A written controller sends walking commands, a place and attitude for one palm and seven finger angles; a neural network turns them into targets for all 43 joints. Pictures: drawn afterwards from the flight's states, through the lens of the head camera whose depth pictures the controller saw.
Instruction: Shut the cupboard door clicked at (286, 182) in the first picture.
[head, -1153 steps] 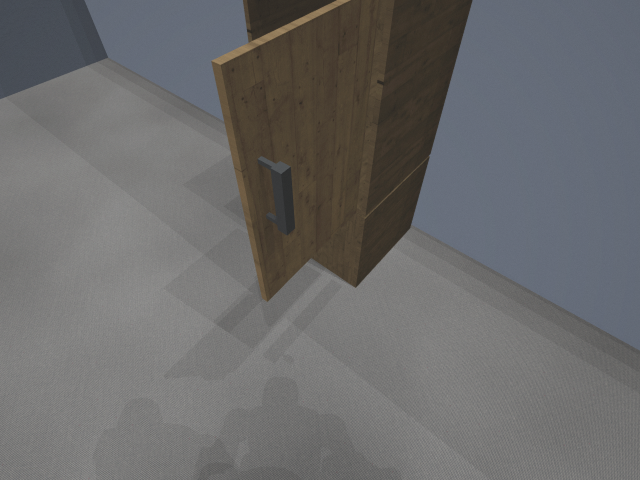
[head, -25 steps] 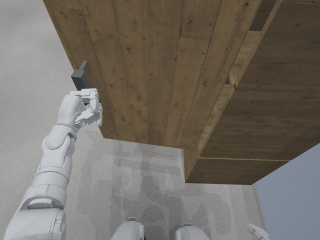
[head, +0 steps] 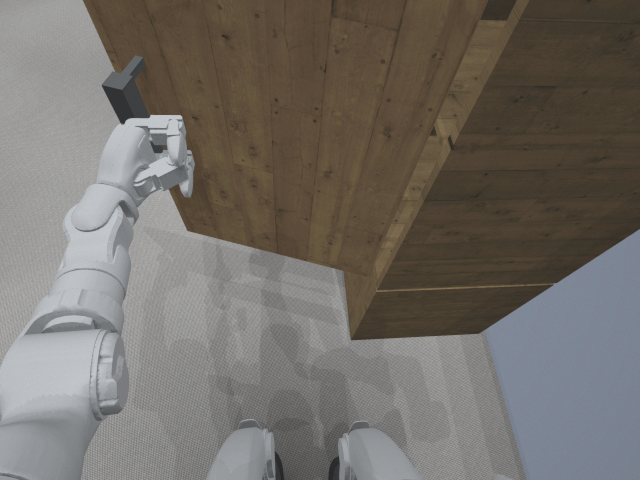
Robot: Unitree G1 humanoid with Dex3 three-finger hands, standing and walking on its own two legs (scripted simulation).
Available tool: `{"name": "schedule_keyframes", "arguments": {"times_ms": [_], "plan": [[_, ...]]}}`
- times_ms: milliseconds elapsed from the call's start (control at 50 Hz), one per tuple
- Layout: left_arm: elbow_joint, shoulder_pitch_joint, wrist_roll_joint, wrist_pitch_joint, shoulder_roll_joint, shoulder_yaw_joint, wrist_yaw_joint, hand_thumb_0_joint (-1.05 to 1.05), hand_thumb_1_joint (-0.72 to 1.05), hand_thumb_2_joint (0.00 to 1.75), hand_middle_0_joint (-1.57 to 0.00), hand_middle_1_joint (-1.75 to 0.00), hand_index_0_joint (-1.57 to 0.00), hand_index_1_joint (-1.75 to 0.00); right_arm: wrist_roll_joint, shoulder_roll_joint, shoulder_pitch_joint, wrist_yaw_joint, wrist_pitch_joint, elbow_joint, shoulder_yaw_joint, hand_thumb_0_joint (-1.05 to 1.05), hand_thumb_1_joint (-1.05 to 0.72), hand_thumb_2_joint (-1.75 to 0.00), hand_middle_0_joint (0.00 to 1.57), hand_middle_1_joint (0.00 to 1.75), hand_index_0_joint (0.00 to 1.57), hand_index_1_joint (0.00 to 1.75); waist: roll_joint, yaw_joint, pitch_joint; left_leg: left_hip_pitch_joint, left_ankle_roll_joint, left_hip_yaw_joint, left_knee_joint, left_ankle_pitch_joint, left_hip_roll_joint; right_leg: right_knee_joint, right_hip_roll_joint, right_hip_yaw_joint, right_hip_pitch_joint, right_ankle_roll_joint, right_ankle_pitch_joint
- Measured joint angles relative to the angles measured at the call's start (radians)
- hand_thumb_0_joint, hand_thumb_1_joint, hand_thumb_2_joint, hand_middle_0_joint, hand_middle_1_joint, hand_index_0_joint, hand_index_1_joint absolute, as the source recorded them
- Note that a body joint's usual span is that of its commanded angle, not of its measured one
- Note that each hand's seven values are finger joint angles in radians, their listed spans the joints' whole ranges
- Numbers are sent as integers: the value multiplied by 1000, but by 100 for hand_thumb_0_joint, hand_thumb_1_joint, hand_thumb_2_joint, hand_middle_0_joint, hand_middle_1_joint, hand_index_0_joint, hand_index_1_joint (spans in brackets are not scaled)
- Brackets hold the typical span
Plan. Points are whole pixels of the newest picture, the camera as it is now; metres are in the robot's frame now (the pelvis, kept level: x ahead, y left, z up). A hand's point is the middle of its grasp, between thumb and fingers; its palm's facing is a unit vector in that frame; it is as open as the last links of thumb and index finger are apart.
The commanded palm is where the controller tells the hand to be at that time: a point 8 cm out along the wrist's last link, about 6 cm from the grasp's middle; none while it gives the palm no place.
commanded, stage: push the door shut along its arc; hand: left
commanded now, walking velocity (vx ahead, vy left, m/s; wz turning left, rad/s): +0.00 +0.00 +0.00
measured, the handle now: (148, 121) +0.56 +0.20 +0.08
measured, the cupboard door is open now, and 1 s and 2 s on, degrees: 72 59 59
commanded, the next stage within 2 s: pull the fist back off the door in 0.78 s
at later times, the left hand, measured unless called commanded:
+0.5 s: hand (222, 135) +0.52 +0.10 +0.08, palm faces -0.35 -0.94 -0.02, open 3.0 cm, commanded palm +0.52 +0.14 +0.08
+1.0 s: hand (241, 112) +0.56 +0.07 +0.09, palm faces -0.16 -0.98 +0.13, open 3.3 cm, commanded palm +0.54 +0.11 +0.08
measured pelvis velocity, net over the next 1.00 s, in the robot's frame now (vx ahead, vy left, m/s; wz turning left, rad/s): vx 0.00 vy -0.02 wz -0.01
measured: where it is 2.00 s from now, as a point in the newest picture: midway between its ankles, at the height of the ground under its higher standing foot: outside the picture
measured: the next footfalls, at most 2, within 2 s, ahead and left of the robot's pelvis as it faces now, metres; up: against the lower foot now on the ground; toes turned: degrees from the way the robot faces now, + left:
none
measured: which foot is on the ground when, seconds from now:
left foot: down 0.00-1.00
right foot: down 0.00-1.00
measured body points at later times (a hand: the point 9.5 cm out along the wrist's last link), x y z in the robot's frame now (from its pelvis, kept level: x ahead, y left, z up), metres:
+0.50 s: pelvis +0.00 -0.01 -0.01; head +0.14 +0.00 +0.42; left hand +0.54 +0.15 +0.09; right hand +0.02 -0.28 -0.12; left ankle +0.04 +0.08 -0.66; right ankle +0.01 -0.11 -0.66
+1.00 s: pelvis +0.00 -0.02 -0.02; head +0.15 +0.00 +0.40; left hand +0.56 +0.13 +0.08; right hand +0.01 -0.29 -0.13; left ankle +0.04 +0.08 -0.66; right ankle +0.01 -0.11 -0.66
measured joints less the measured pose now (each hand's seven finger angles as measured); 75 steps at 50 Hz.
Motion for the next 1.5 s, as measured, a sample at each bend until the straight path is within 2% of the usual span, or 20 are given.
{"name": "schedule_keyframes", "arguments": {"times_ms": [300,460,560,700,900,920,940,1020,1040,1080,1120,1160,1200,1240,1320,1440,1500], "plan": [[66,-144,23,39,26,-27,-29,1,90,90,-130,-150,-130,-150,-7,-6,6,3,0,15,-3,1,-90,-90,20,30,20,30,8,-31,0,-71,-6,-13,39,-12,8,30,7,-13,-65,-7,-10],[113,-201,47,66,50,16,-40,1,90,90,-130,-150,-129,-150,-13,-4,11,5,3,-2,5,1,-90,-90,20,30,20,30,13,-55,-8,-95,-9,-5,58,-25,19,50,18,-5,-95,-11,-18],[99,-208,52,71,67,9,-50,1,89,91,-130,-150,-129,-150,-17,0,23,4,3,2,2,1,-90,-90,20,30,20,30,18,-55,-7,-109,-12,-6,69,-30,22,62,21,-5,-110,-14,-24],[118,-249,38,97,57,-48,-71,2,93,94,-130,-150,-129,-150,-17,-1,26,-2,-3,34,2,1,-90,-90,20,30,20,30,22,-43,-3,-113,-16,-18,69,-28,16,62,16,-17,-109,-19,-27],[153,-352,36,126,57,-89,-79,4,99,98,-130,-150,-129,-150,-30,-10,-4,-19,-48,60,1,1,-90,-90,20,30,20,30,14,-59,2,-161,-20,-31,93,-26,14,85,14,-31,-153,-25,-30],[158,-359,34,134,45,-55,-56,5,98,98,-130,-150,-130,-150,-30,-11,-2,-18,-49,56,-2,1,-90,-90,20,30,20,30,15,-58,-2,-168,-20,-31,97,-27,16,87,16,-32,-159,-25,-30],[161,-362,31,139,29,-22,-6,5,96,97,-130,-150,-130,-150,-31,-10,3,-12,-49,48,-5,1,-90,-90,20,30,20,30,17,-56,-6,-174,-21,-31,99,-28,18,88,17,-31,-165,-25,-30],[138,-335,33,137,-40,82,265,4,91,94,-130,-150,-129,-150,-55,4,32,33,-47,18,-17,1,-90,-90,20,30,20,30,18,-53,-25,-181,-25,-21,90,-27,20,88,18,-21,-179,-24,-28],[119,-315,47,124,-58,97,334,3,91,93,-130,-150,-129,-150,-64,9,40,46,-44,12,-19,1,-90,-90,20,30,20,30,18,-51,-29,-179,-25,-18,87,-26,20,86,19,-17,-180,-24,-28],[77,-266,102,79,-89,103,460,3,91,92,-130,-150,-129,-150,-84,21,58,73,-41,6,-24,1,-90,-90,20,30,20,30,20,-46,-41,-176,-27,-11,81,-27,21,86,20,-11,-181,-25,-29],[47,-218,164,30,-107,82,535,2,91,92,-130,-150,-129,-150,-97,33,67,96,-31,10,-28,1,-90,-90,20,30,20,30,23,-41,-43,-166,-28,-8,77,-29,22,85,20,-7,-175,-26,-31],[34,-182,205,-3,-115,52,558,2,91,91,-130,-150,-129,-150,-102,44,71,109,-13,20,-30,1,-90,-90,20,30,20,30,25,-39,-36,-148,-30,-7,70,-30,21,81,20,-6,-158,-27,-33],[36,-163,212,-13,-124,25,544,2,91,91,-130,-150,-129,-150,-96,54,73,111,5,32,-31,1,-90,-90,20,30,20,30,25,-37,-28,-124,-31,-8,56,-27,19,69,19,-6,-134,-29,-32],[44,-153,191,-4,-138,18,518,2,90,91,-130,-150,-129,-150,-87,58,75,104,20,40,-30,1,-90,-90,20,30,20,30,25,-37,-21,-94,-34,-9,35,-22,19,49,20,-6,-105,-31,-27],[40,-115,134,3,-167,60,493,2,90,90,-130,-150,-130,-150,-74,52,87,85,29,39,-28,1,-90,-90,20,30,20,30,23,-37,-29,-29,-38,-1,-18,-10,22,-1,25,5,-46,-33,-13],[9,-26,153,-63,-169,52,499,1,90,90,-130,-150,-130,-150,-75,31,98,86,34,18,-44,1,-90,-90,20,30,20,30,12,-18,-46,43,-43,14,-67,-3,22,-36,27,23,15,-37,-8],[-28,40,139,-73,-180,28,480,1,90,90,-130,-150,-129,-150,-68,24,90,88,47,11,-54,1,-90,-90,20,30,20,30,3,3,-45,70,-44,17,-83,0,19,-45,24,26,38,-36,-8]]}}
